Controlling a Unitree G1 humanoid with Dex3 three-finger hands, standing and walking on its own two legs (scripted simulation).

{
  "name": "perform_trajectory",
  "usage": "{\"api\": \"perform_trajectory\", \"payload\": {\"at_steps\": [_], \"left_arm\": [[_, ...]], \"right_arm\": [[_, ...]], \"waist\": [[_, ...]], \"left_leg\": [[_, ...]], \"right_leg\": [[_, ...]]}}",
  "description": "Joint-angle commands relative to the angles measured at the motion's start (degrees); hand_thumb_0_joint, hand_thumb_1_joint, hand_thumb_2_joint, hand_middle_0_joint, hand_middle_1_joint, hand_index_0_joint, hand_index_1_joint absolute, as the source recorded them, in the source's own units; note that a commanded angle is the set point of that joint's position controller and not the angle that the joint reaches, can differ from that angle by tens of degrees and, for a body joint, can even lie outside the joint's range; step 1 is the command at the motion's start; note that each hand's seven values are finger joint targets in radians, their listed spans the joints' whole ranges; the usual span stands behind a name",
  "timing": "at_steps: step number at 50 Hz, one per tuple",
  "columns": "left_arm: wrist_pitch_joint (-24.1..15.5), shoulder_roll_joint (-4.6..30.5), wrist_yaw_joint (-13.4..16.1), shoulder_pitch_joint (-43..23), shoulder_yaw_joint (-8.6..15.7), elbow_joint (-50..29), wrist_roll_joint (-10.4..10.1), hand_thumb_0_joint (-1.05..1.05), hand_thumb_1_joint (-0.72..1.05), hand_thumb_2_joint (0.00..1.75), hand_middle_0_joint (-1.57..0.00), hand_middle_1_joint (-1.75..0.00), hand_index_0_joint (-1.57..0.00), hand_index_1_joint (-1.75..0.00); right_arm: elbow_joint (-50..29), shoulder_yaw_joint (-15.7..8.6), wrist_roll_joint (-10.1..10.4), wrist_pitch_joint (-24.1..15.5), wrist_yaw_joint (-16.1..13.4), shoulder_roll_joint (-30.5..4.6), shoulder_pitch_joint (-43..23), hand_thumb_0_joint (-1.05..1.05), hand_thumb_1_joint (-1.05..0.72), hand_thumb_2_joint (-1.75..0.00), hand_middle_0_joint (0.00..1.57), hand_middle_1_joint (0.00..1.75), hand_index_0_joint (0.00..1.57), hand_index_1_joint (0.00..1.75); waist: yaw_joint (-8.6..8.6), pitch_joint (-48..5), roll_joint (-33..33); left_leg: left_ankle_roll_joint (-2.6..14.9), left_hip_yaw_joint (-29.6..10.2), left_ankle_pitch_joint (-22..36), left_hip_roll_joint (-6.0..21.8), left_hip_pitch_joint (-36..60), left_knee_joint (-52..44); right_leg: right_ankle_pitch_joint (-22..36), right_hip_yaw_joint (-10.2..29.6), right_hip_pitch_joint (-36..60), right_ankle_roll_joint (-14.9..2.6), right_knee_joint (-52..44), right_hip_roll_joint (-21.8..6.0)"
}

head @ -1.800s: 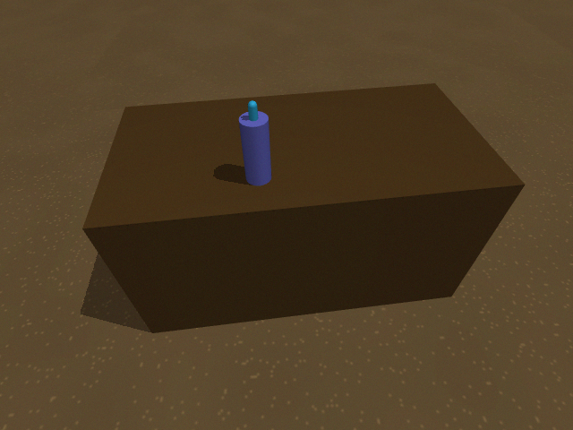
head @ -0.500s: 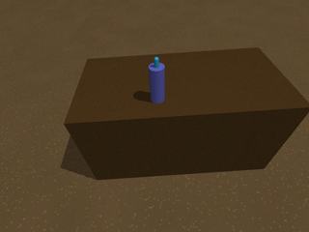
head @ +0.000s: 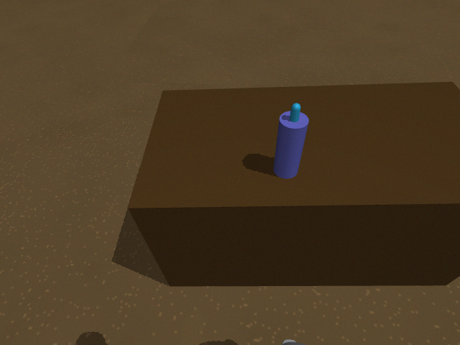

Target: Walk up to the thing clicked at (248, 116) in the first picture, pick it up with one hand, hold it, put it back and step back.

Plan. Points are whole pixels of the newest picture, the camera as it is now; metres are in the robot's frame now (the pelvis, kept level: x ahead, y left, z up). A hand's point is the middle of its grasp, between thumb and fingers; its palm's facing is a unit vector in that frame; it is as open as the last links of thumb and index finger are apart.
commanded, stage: walk up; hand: right
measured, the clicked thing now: (290, 140) +0.64 -0.16 -0.05
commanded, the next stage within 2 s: none
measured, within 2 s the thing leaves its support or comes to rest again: neither
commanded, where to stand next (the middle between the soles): +0.20 +0.06 m, yaw +0 degrees
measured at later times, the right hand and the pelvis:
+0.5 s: hand (332, 304) +0.25 -0.19 -0.15, palm faces -0.14 +0.91 -0.40, open 7.4 cm; pelvis +0.13 +0.07 -0.02, yaw +4 degrees
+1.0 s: hand (330, 305) +0.25 -0.19 -0.16, palm faces -0.02 +0.92 -0.39, open 7.4 cm; pelvis +0.13 +0.08 -0.02, yaw +1 degrees
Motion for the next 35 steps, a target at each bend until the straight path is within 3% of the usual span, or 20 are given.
{"api": "perform_trajectory", "payload": {"at_steps": [1,2,3,4,5,6,9,11,16,19,21,22,23,24,25,26,27,29,33,35], "left_arm": [[-2.5,11.4,1.9,8.7,4.6,-1.9,-0.4,0.0,0.9,0.9,-0.2,-0.3,-0.2,-0.3],[-2.7,13.0,2.4,13.3,5.5,-1.1,-0.3,0.0,0.9,0.9,-0.2,-0.3,-0.2,-0.3],[-3.1,16.5,3.1,17.8,6.7,-0.7,0.4,0.0,0.9,0.9,-0.2,-0.3,-0.2,-0.3],[-3.4,20.4,3.5,14.7,7.0,-3.6,0.6,0.0,0.9,0.9,-0.2,-0.3,-0.2,-0.3],[-3.2,19.8,3.7,8.6,6.5,-5.5,-0.1,0.0,0.9,0.9,-0.2,-0.3,-0.2,-0.3],[-3.1,20.1,3.8,6.2,6.2,-6.1,-0.3,0.0,0.9,0.9,-0.2,-0.3,-0.2,-0.3],[-3.6,15.7,3.3,3.9,4.9,-7.0,-0.4,0.0,0.9,0.9,-0.2,-0.3,-0.2,-0.3],[-4.0,15.6,3.3,5.0,4.7,-6.7,-0.2,0.0,0.9,0.9,-0.2,-0.3,-0.2,-0.3],[-3.1,14.1,2.5,3.1,3.9,-8.5,0.4,0.0,0.9,0.9,-0.2,-0.3,-0.2,-0.3],[-1.9,14.6,2.4,3.6,3.4,-7.9,0.2,0.0,0.9,0.9,-0.2,-0.3,-0.2,-0.3],[-0.5,14.6,2.4,2.4,2.8,-7.8,-0.8,0.0,0.9,0.9,-0.2,-0.3,-0.2,-0.3],[0.1,12.3,2.4,1.8,2.0,-8.4,-0.9,0.0,0.9,0.9,-0.2,-0.3,-0.2,-0.3],[0.6,8.9,2.4,4.3,0.8,-8.4,-1.2,0.0,0.9,0.9,-0.2,-0.3,-0.2,-0.3],[1.4,5.8,2.5,6.2,-0.2,-8.5,-2.2,0.0,0.9,0.9,-0.2,-0.3,-0.2,-0.3],[2.9,10.8,3.3,6.6,1.0,-6.2,-2.4,0.0,0.9,0.9,-0.2,-0.3,-0.2,-0.3],[3.3,12.4,3.4,4.9,0.9,-4.8,-1.9,0.0,0.9,0.9,-0.2,-0.3,-0.2,-0.3],[3.4,12.8,3.1,3.5,1.2,-4.1,-1.8,0.0,0.9,0.9,-0.2,-0.3,-0.2,-0.3],[3.4,12.0,2.7,4.8,1.5,-2.5,-2.0,0.0,0.9,0.9,-0.2,-0.3,-0.2,-0.3],[3.6,10.3,2.7,2.9,1.1,-1.3,-1.5,0.0,0.9,0.9,-0.2,-0.3,-0.2,-0.3],[3.8,10.5,2.5,1.6,1.3,-1.2,-0.9,0.0,0.9,0.9,-0.2,-0.3,-0.2,-0.3]], "right_arm": [[-8.5,-3.4,0.2,-1.2,-1.0,-13.0,-6.2,0.0,-0.9,-0.9,0.2,0.3,0.2,0.3],[-8.9,-2.6,0.5,-1.1,-0.8,-11.1,-5.5,0.0,-0.9,-0.9,0.2,0.3,0.2,0.3],[-9.3,-1.8,0.8,-1.0,-0.8,-8.2,-3.5,0.0,-0.9,-0.9,0.2,0.3,0.2,0.3],[-9.1,-1.8,0.4,-0.3,-1.0,-8.2,0.3,0.0,-0.9,-0.9,0.2,0.3,0.2,0.3],[-6.7,-3.0,-0.2,1.1,-1.6,-13.0,3.4,0.0,-0.9,-0.9,0.2,0.3,0.2,0.3],[-6.5,-3.8,-0.3,1.3,-1.5,-15.1,2.4,0.0,-0.9,-0.9,0.2,0.3,0.2,0.3],[-4.0,-3.9,0.1,0.9,-1.0,-14.7,1.9,0.0,-0.9,-0.9,0.2,0.3,0.2,0.3],[-4.0,-3.7,-0.1,0.9,-0.6,-13.2,2.5,0.0,-0.9,-0.9,0.2,0.3,0.2,0.3],[-4.4,-2.5,0.6,0.4,-1.5,-9.8,-2.7,0.0,-0.9,-0.9,0.2,0.3,0.2,0.3],[-3.8,-2.3,1.0,-0.7,-2.3,-9.5,-6.1,0.0,-0.9,-0.9,0.2,0.3,0.2,0.3],[-2.1,-2.3,1.2,-1.4,-3.1,-9.6,-4.4,0.0,-0.9,-0.9,0.2,0.3,0.2,0.3],[-0.6,-2.7,1.0,-1.9,-3.6,-11.1,-0.8,0.0,-0.9,-0.9,0.2,0.3,0.2,0.3],[-0.1,-3.5,0.6,-2.4,-4.2,-15.0,0.7,0.0,-0.9,-0.9,0.2,0.3,0.2,0.3],[-1.6,-3.6,0.2,-2.9,-4.7,-18.4,-1.4,0.0,-0.9,-0.9,0.2,0.3,0.2,0.3],[-2.2,-3.7,1.5,-2.5,-4.7,-20.1,-4.0,0.0,-0.9,-0.9,0.2,0.3,0.2,0.3],[-2.2,-3.7,1.5,-2.0,-4.9,-19.2,-7.9,0.0,-0.9,-0.9,0.2,0.3,0.2,0.3],[-2.8,-2.9,1.5,-1.9,-5.2,-16.8,-10.2,0.0,-0.9,-0.9,0.2,0.3,0.2,0.3],[-2.6,-2.2,0.9,-2.2,-5.7,-15.7,-11.4,0.0,-0.9,-0.9,0.2,0.3,0.2,0.3],[-1.5,-1.9,0.9,-2.3,-6.1,-15.5,-10.4,0.0,-0.9,-0.9,0.2,0.3,0.2,0.3],[-1.6,-2.0,1.1,-2.1,-6.5,-16.0,-10.4,0.0,-0.9,-0.9,0.2,0.3,0.2,0.3]], "waist": [[5.71,-2.8,4.1],[8.08,-5.9,0.6],[10.49,-7.9,-9.9],[7.03,-7.3,-12.8],[4.54,-4.5,-3.0],[3.4,-0.9,-4.8],[2.57,3.0,-4.3],[2.53,1.2,-6.3],[3.5,-0.1,-11.1],[4.91,-3.6,-11.9],[2.92,-6.3,-8.8],[1.3,-8.1,-4.8],[0.73,-10.2,5.5],[2.16,-11.3,15.0],[1.94,-13.0,10.9],[2.79,-9.8,10.5],[2.89,-9.0,8.3],[3.95,-7.4,10.9],[3.05,-8.5,12.6],[2.47,-8.3,12.2]], "left_leg": [[8.66,-8.6,9.4,11.3,-14.9,-1.9],[6.48,-6.0,10.0,8.2,-16.7,6.0],[3.03,-2.1,2.3,1.6,-22.0,21.8],[0.19,-5.4,-12.3,-3.2,-28.2,32.1],[-0.43,-9.9,-11.6,0.0,-26.4,35.5],[-0.2,-9.3,-11.2,2.1,-27.1,36.6],[-1.46,-11.9,-4.2,3.6,-24.4,34.1],[-2.23,-9.7,-1.2,3.6,-23.0,32.1],[-3.41,-3.4,0.7,4.4,-15.5,14.7],[-3.13,1.4,6.0,2.8,-10.1,8.5],[-2.08,4.2,14.3,0.9,-2.2,1.4],[-1.16,3.4,17.0,0.8,1.8,-1.1],[0.84,-5.8,24.6,7.9,5.2,-3.2],[5.69,-25.9,28.2,20.6,6.2,-6.4],[12.45,-30.6,16.9,23.5,1.3,-8.3],[12.93,-30.0,9.7,22.8,-2.9,-9.4],[10.85,-22.6,11.1,19.2,-3.4,-7.7],[7.5,-15.3,17.0,15.9,-3.4,-5.2],[9.08,-14.5,32.9,17.5,-0.1,-2.1],[9.86,-14.7,34.9,18.7,-1.0,-1.6]], "right_leg": [[12.9,-1.2,21.1,0.05,-11.8,3.0],[13.0,0.5,28.2,-0.35,-14.6,2.2],[1.1,14.7,32.0,-2.23,-22.7,-6.6],[-12.5,38.6,29.9,-6.54,-31.4,-20.2],[-26.5,40.6,22.9,-8.6,-33.5,-22.7],[-27.8,41.5,17.9,-12.13,-33.7,-23.0],[-13.1,22.8,11.7,-8.92,-32.8,-14.3],[-0.6,15.0,12.6,-8.98,-29.6,-12.3],[22.9,3.0,11.0,-9.22,-22.2,-9.7],[35.3,0.3,12.3,-8.52,-14.5,-8.8],[31.8,-0.3,9.6,-6.99,-7.4,-8.0],[24.9,-0.5,8.6,-5.33,-1.1,-6.3],[11.4,-0.5,4.6,-2.71,6.7,-3.7],[-13.2,2.6,-1.9,-0.14,11.7,3.3],[-16.2,7.3,2.7,-0.8,14.9,1.6],[-15.2,7.5,2.7,-0.71,15.3,-0.2],[-14.2,8.7,2.4,-0.87,14.4,-0.4],[-11.3,8.7,1.1,-1.08,12.9,0.2],[-10.6,5.7,3.0,0.23,7.1,1.4],[-10.4,4.3,4.1,0.41,5.5,1.7]]}}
